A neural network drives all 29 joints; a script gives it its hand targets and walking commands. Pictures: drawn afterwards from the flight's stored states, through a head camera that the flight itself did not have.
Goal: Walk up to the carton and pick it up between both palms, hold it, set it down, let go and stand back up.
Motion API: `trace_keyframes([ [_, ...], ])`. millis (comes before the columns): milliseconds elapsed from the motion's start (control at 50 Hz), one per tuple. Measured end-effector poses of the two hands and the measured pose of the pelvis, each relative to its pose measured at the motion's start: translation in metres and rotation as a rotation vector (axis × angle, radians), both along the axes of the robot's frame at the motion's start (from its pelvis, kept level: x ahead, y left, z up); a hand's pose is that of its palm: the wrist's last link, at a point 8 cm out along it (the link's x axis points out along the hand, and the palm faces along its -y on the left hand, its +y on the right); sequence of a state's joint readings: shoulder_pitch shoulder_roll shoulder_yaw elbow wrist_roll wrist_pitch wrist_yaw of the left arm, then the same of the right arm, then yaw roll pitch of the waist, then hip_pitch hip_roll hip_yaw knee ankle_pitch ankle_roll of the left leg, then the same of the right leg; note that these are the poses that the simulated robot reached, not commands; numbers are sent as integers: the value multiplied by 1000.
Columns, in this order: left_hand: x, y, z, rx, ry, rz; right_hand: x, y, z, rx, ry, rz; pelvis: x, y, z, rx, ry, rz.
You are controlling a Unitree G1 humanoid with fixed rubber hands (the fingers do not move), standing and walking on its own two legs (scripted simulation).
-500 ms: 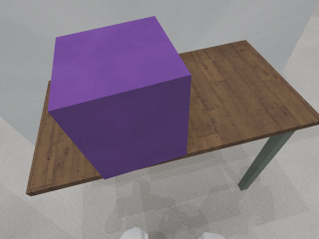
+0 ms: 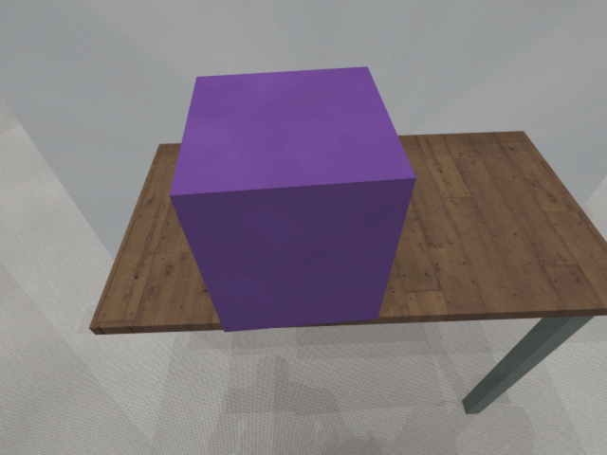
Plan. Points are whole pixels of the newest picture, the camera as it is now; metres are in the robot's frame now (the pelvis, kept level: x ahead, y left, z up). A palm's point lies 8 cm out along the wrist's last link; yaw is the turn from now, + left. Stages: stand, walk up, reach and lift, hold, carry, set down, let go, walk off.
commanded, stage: walk up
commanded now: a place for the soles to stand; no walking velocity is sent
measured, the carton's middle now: (292, 205) +0.44 +0.05 +0.09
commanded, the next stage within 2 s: none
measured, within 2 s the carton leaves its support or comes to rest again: neither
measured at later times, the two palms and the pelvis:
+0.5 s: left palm out of the picture +0.04 +0.25 -0.15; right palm out of the picture +0.07 -0.24 -0.13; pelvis +0.01 +0.00 -0.01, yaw +7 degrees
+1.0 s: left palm out of the picture +0.01 +0.27 -0.15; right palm out of the picture +0.10 -0.23 -0.13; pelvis +0.02 +0.01 -0.01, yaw +10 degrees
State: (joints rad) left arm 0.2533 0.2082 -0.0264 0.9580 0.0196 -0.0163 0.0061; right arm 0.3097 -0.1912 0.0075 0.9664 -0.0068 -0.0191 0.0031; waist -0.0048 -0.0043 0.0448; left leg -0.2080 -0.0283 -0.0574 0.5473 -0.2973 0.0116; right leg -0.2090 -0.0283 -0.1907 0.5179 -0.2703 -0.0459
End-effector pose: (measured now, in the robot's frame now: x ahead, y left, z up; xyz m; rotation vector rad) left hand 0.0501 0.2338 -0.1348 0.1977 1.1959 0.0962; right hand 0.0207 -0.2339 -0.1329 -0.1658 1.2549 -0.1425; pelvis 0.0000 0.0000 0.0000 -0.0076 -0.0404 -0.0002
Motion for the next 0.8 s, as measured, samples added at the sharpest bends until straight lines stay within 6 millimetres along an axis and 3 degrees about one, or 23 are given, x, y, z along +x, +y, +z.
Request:
trace_keyframes([
  [200,-13,13,1,35,39,72,19,1,-2,-6,11,67,6,-2,0,-16,6,57],
  [620,-15,25,-16,14,59,142,63,-2,2,-87,-25,163,16,6,-10,-33,19,136],
  [800,-20,30,-15,20,65,157,72,1,4,-88,-37,185,17,8,-9,-31,26,152],
])
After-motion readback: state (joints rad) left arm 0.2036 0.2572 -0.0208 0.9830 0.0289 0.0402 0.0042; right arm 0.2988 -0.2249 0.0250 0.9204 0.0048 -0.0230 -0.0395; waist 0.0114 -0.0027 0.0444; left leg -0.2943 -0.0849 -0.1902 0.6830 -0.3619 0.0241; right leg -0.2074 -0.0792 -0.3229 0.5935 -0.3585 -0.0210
